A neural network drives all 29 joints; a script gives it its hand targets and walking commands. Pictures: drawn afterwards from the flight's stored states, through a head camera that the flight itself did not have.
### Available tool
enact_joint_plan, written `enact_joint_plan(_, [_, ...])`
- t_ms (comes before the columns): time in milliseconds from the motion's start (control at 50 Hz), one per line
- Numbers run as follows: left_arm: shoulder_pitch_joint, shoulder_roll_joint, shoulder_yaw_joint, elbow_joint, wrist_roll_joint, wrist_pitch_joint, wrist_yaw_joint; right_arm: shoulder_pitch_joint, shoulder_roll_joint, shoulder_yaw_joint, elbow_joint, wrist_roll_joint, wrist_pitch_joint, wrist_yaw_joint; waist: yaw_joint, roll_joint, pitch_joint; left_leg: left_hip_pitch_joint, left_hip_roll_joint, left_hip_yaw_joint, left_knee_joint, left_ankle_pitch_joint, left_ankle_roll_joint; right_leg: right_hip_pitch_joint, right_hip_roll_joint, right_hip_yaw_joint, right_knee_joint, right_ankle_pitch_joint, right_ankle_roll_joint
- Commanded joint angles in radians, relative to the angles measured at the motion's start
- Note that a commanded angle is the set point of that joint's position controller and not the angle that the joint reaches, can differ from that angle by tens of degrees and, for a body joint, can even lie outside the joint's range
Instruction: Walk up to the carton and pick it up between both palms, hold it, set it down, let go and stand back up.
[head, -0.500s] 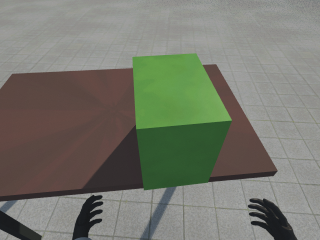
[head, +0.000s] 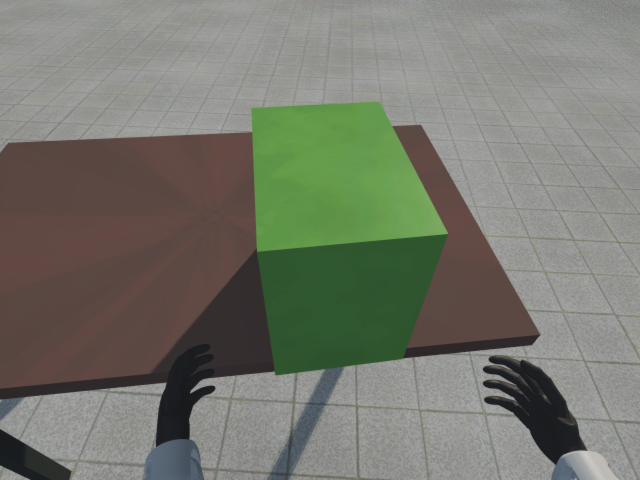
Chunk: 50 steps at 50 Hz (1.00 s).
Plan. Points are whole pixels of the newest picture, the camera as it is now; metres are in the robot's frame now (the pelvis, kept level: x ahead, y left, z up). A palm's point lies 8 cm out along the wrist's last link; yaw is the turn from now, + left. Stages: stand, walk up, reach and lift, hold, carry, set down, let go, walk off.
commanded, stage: reach and lift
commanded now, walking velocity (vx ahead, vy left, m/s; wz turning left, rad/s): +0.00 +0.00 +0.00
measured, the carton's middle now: (328, 235) +0.46 +0.02 +0.04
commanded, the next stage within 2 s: none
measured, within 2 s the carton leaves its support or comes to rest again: neither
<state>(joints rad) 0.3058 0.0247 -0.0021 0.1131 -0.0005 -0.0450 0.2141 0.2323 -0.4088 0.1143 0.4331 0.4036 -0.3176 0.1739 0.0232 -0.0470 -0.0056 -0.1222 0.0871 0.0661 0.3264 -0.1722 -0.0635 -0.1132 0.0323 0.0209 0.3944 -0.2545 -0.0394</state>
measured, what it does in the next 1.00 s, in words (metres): stands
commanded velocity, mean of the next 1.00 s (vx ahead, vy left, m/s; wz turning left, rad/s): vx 0.00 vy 0.00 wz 0.00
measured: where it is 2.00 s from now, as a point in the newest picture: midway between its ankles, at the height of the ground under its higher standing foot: outside the picture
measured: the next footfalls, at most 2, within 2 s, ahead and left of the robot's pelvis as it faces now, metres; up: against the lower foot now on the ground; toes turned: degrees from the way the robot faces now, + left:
none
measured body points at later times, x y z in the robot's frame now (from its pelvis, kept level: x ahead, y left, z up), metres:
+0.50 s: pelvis -0.02 +0.00 +0.00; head -0.01 +0.00 +0.45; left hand +0.25 +0.20 +0.06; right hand +0.28 -0.22 +0.06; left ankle +0.00 +0.16 -0.75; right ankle -0.03 -0.09 -0.75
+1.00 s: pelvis -0.02 +0.00 +0.00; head +0.00 +0.00 +0.45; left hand +0.30 +0.22 +0.11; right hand +0.36 -0.21 +0.11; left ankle +0.00 +0.17 -0.75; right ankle -0.03 -0.09 -0.75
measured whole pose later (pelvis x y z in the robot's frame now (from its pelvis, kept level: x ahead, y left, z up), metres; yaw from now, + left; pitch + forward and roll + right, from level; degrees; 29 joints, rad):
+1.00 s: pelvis -0.02 +0.00 +0.00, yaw -2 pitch +1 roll +0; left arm -0.24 0.09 0.17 -0.12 -0.10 0.65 0.18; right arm -0.41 -0.50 0.11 0.36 0.44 0.22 0.05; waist 0.06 0.00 0.01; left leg -0.18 0.09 0.04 0.28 -0.11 -0.07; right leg -0.18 0.05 0.05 0.34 -0.17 -0.04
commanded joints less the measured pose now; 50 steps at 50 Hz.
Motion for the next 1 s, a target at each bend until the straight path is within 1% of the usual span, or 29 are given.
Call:
enact_joint_plan(0, [-0.198, 0.041, 0.017, -0.242, -0.007, -0.004, 0.008, -0.218, -0.166, -0.090, -0.201, 0.013, -0.014, -0.012, 0.015, -0.055, -0.102, 0.137, -0.088, 0.003, -0.006, 0.111, 0.077, -0.135, 0.011, 0.024, -0.090, 0.230, -0.002])
enact_joint_plan(40, [-0.207, 0.042, 0.020, -0.287, -0.007, 0.037, 0.013, -0.226, -0.168, -0.093, -0.218, 0.006, 0.020, -0.018, 0.013, -0.025, -0.131, 0.169, -0.090, -0.003, -0.012, 0.146, 0.073, -0.144, 0.012, 0.015, -0.092, 0.251, -0.005])
enact_joint_plan(60, [-0.200, 0.041, 0.030, -0.278, -0.005, 0.061, 0.013, -0.231, -0.161, -0.097, -0.223, 0.009, 0.038, -0.024, 0.017, -0.031, -0.122, 0.158, -0.092, -0.003, -0.014, 0.152, 0.076, -0.131, 0.007, 0.023, -0.100, 0.264, -0.004])
enact_joint_plan(80, [-0.220, 0.041, 0.032, -0.298, -0.005, 0.081, 0.012, -0.245, -0.169, -0.109, -0.234, 0.007, 0.052, -0.030, 0.001, -0.031, -0.131, 0.172, -0.092, -0.005, -0.016, 0.163, 0.075, -0.129, 0.010, 0.018, -0.095, 0.283, -0.004])
enact_joint_plan(160, [-0.241, 0.042, 0.042, -0.353, -0.017, 0.149, 0.004, -0.266, -0.162, -0.112, -0.276, -0.008, 0.111, -0.052, -0.001, -0.029, -0.148, 0.191, -0.094, -0.015, -0.026, 0.171, 0.074, -0.122, 0.001, 0.026, -0.106, 0.305, -0.001])
enact_joint_plan(180, [-0.267, 0.037, 0.049, -0.327, -0.015, 0.165, -0.001, -0.301, -0.156, -0.115, -0.272, -0.012, 0.127, -0.057, -0.004, -0.030, -0.134, 0.181, -0.094, -0.021, -0.027, 0.169, 0.074, -0.126, 0.004, 0.025, -0.113, 0.282, -0.004])
enact_joint_plan(200, [-0.281, 0.046, 0.051, -0.364, -0.018, 0.177, 0.000, -0.317, -0.154, -0.120, -0.287, -0.011, 0.140, -0.060, 0.004, -0.015, -0.153, 0.194, -0.093, -0.019, -0.029, 0.167, 0.074, -0.124, 0.000, 0.029, -0.113, 0.278, -0.007])
enact_joint_plan(260, [-0.319, 0.038, 0.053, -0.381, -0.031, 0.225, 0.001, -0.370, -0.161, -0.129, -0.307, -0.012, 0.181, -0.065, -0.006, -0.015, -0.169, 0.210, -0.089, -0.028, -0.028, 0.187, 0.072, -0.135, 0.002, 0.028, -0.123, 0.280, -0.009])
enact_joint_plan(280, [-0.331, 0.047, 0.060, -0.396, -0.035, 0.238, 0.000, -0.388, -0.162, -0.130, -0.312, -0.009, 0.193, -0.069, 0.005, -0.015, -0.181, 0.215, -0.089, -0.028, -0.032, 0.178, 0.071, -0.135, 0.002, 0.033, -0.123, 0.276, -0.008])
enact_joint_plan(300, [-0.363, 0.056, 0.067, -0.389, -0.039, 0.252, -0.002, -0.422, -0.170, -0.137, -0.327, -0.011, 0.204, -0.073, -0.005, -0.024, -0.180, 0.205, -0.091, -0.028, -0.029, 0.174, 0.073, -0.132, 0.003, 0.032, -0.122, 0.271, -0.005])
enact_joint_plan(320, [-0.358, 0.051, 0.072, -0.396, -0.041, 0.267, -0.003, -0.428, -0.175, -0.135, -0.332, -0.015, 0.217, -0.074, 0.000, -0.044, -0.181, 0.210, -0.088, -0.032, -0.036, 0.175, 0.076, -0.128, 0.006, 0.029, -0.124, 0.278, -0.003])
enact_joint_plan(360, [-0.374, 0.055, 0.079, -0.397, -0.047, 0.292, -0.006, -0.456, -0.175, -0.137, -0.329, -0.016, 0.243, -0.077, -0.003, -0.047, -0.188, 0.217, -0.091, -0.032, -0.042, 0.165, 0.078, -0.127, 0.004, 0.030, -0.128, 0.264, 0.000])
enact_joint_plan(420, [-0.432, 0.061, 0.089, -0.428, -0.054, 0.329, -0.005, -0.506, -0.176, -0.141, -0.351, -0.013, 0.272, -0.081, 0.004, -0.031, -0.210, 0.227, -0.091, -0.035, -0.041, 0.167, 0.076, -0.128, 0.007, 0.031, -0.128, 0.257, 0.000])
enact_joint_plan(440, [-0.473, 0.067, 0.088, -0.433, -0.060, 0.345, -0.007, -0.547, -0.194, -0.145, -0.351, -0.010, 0.284, -0.082, -0.002, -0.034, -0.221, 0.238, -0.088, -0.036, -0.036, 0.174, 0.074, -0.134, 0.012, 0.025, -0.128, 0.258, 0.002])
enact_joint_plan(520, [-0.493, 0.075, 0.118, -0.438, -0.059, 0.395, -0.013, -0.593, -0.202, -0.131, -0.342, 0.004, 0.311, -0.088, 0.012, -0.027, -0.252, 0.242, -0.091, -0.039, -0.028, 0.215, 0.074, -0.109, 0.013, 0.029, -0.119, 0.328, 0.006])
enact_joint_plan(540, [-0.512, 0.075, 0.114, -0.447, -0.057, 0.406, -0.014, -0.613, -0.206, -0.140, -0.328, 0.005, 0.317, -0.090, 0.009, -0.010, -0.267, 0.247, -0.092, -0.037, -0.026, 0.244, 0.068, -0.107, 0.019, 0.023, -0.115, 0.362, 0.009])
enact_joint_plan(600, [-0.570, 0.087, 0.126, -0.464, -0.059, 0.437, -0.013, -0.675, -0.217, -0.130, -0.330, 0.007, 0.335, -0.095, 0.022, -0.005, -0.297, 0.260, -0.089, -0.035, -0.021, 0.241, 0.065, -0.115, 0.026, 0.017, -0.119, 0.327, 0.010])
enact_joint_plan(620, [-0.557, 0.079, 0.127, -0.444, -0.058, 0.452, -0.014, -0.672, -0.225, -0.129, -0.310, 0.009, 0.346, -0.096, 0.012, -0.010, -0.276, 0.246, -0.088, -0.038, -0.023, 0.241, 0.066, -0.114, 0.026, 0.014, -0.120, 0.337, 0.012])
enact_joint_plan(640, [-0.598, 0.089, 0.131, -0.451, -0.064, 0.468, -0.017, -0.723, -0.229, -0.131, -0.333, 0.015, 0.354, -0.098, 0.020, -0.010, -0.300, 0.256, -0.088, -0.039, -0.018, 0.249, 0.066, -0.114, 0.028, 0.012, -0.118, 0.346, 0.013])
enact_joint_plan(660, [-0.599, 0.087, 0.132, -0.447, -0.067, 0.480, -0.019, -0.730, -0.237, -0.133, -0.305, 0.009, 0.366, -0.098, 0.017, -0.016, -0.290, 0.256, -0.087, -0.042, -0.022, 0.248, 0.067, -0.115, 0.030, 0.011, -0.119, 0.346, 0.016])
enact_joint_plan(700, [-0.642, 0.106, 0.146, -0.457, -0.074, 0.505, -0.024, -0.786, -0.246, -0.129, -0.314, 0.014, 0.383, -0.102, 0.029, -0.027, -0.307, 0.236, -0.088, -0.035, -0.024, 0.240, 0.068, -0.090, 0.030, 0.013, -0.112, 0.366, 0.020])
enact_joint_plan(740, [-0.658, 0.109, 0.154, -0.454, -0.076, 0.529, -0.027, -0.804, -0.248, -0.127, -0.294, 0.017, 0.402, -0.107, 0.021, -0.033, -0.312, 0.226, -0.090, -0.036, -0.020, 0.255, 0.067, -0.074, 0.032, 0.014, -0.108, 0.399, 0.025])
enact_joint_plan(760, [-0.688, 0.122, 0.159, -0.465, -0.079, 0.542, -0.030, -0.841, -0.253, -0.124, -0.304, 0.026, 0.410, -0.111, 0.033, -0.019, -0.333, 0.225, -0.091, -0.032, -0.016, 0.254, 0.067, -0.074, 0.031, 0.016, -0.105, 0.396, 0.028])
enact_joint_plan(780, [-0.681, 0.126, 0.166, -0.471, -0.079, 0.556, -0.029, -0.835, -0.250, -0.128, -0.297, 0.025, 0.419, -0.112, 0.021, -0.005, -0.348, 0.228, -0.091, -0.037, -0.012, 0.269, 0.064, -0.075, 0.030, 0.011, -0.103, 0.417, 0.026])
enact_joint_plan(800, [-0.741, 0.133, 0.159, -0.483, -0.084, 0.567, -0.030, -0.888, -0.266, -0.137, -0.303, 0.027, 0.428, -0.115, 0.023, 0.004, -0.372, 0.236, -0.090, -0.037, -0.009, 0.257, 0.061, -0.084, 0.033, 0.012, -0.101, 0.401, 0.031])
enact_joint_plan(820, [-0.712, 0.125, 0.168, -0.475, -0.082, 0.579, -0.029, -0.875, -0.260, -0.129, -0.293, 0.029, 0.439, -0.116, 0.027, -0.001, -0.363, 0.231, -0.089, -0.036, -0.009, 0.272, 0.060, -0.076, 0.036, 0.009, -0.103, 0.409, 0.030])
enact_joint_plan(860, [-0.764, 0.143, 0.174, -0.471, -0.084, 0.600, -0.033, -0.935, -0.267, -0.127, -0.290, 0.023, 0.455, -0.120, 0.034, -0.019, -0.376, 0.206, -0.086, -0.030, -0.016, 0.246, 0.064, -0.052, 0.033, 0.017, -0.098, 0.409, 0.035])
enact_joint_plan(960, [-0.850, 0.160, 0.190, -0.454, -0.096, 0.656, -0.037, -1.039, -0.290, -0.125, -0.233, 0.033, 0.501, -0.129, 0.032, -0.005, -0.404, 0.198, -0.083, -0.029, -0.007, 0.252, 0.059, -0.060, 0.037, 0.008, -0.089, 0.422, 0.044])
enact_joint_plan(980, [-0.879, 0.173, 0.190, -0.451, -0.107, 0.663, -0.037, -1.074, -0.288, -0.116, -0.241, 0.043, 0.508, -0.129, 0.046, -0.010, -0.416, 0.190, -0.085, -0.023, -0.004, 0.235, 0.061, -0.058, 0.037, 0.013, -0.088, 0.400, 0.042])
